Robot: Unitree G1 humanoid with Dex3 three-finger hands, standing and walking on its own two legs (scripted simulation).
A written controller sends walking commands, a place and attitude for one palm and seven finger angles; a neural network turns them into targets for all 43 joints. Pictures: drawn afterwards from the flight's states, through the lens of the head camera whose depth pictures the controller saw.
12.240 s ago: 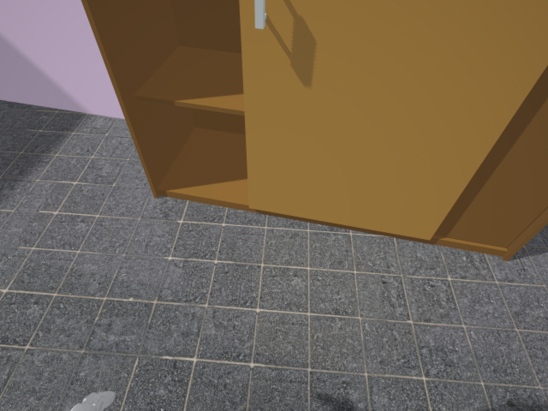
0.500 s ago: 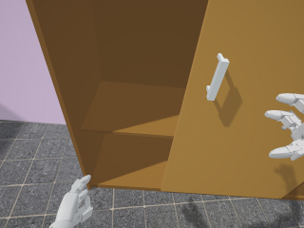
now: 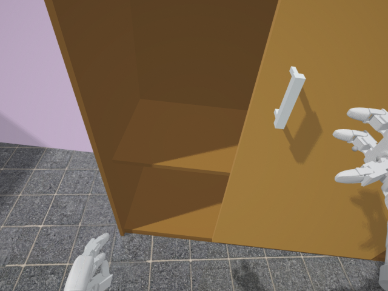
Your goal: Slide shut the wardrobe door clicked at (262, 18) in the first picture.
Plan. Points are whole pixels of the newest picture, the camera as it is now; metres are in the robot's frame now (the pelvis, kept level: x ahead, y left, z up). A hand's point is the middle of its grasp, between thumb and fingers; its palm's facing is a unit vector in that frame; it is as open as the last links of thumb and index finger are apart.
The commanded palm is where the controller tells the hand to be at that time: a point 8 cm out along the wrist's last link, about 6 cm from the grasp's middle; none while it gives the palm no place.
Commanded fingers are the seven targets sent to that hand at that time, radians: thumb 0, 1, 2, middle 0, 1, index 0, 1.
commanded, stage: move the hooked fingers beside the handle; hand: right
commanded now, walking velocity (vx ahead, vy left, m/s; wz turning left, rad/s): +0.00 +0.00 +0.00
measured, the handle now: (286, 98) +0.51 -0.20 +0.18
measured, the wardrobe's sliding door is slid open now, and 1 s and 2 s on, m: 0.47 0.47 0.47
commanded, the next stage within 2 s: feel for the door with the fingertips in 1.84 s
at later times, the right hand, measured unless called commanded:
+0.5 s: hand (331, 127) +0.39 -0.26 +0.20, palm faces +0.11 +0.99 -0.03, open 14.0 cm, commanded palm +0.36 -0.31 +0.19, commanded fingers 0.00 0.50 -0.30 0.30 1.20 0.30 1.20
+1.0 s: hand (318, 112) +0.44 -0.25 +0.19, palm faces +0.10 +0.99 -0.02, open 14.0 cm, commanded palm +0.42 -0.30 +0.19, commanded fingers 0.00 0.50 -0.30 0.30 1.20 0.30 1.20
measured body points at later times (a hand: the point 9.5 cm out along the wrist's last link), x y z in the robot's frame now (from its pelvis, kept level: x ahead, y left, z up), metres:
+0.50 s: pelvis +0.00 +0.00 +0.00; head -0.01 +0.02 +0.45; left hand +0.15 +0.25 -0.09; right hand +0.38 -0.31 +0.20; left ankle -0.01 +0.12 -0.74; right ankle +0.02 -0.13 -0.74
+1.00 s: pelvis +0.01 +0.00 +0.00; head +0.02 +0.01 +0.45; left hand +0.09 +0.26 -0.11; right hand +0.43 -0.31 +0.20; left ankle -0.01 +0.12 -0.74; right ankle +0.02 -0.13 -0.74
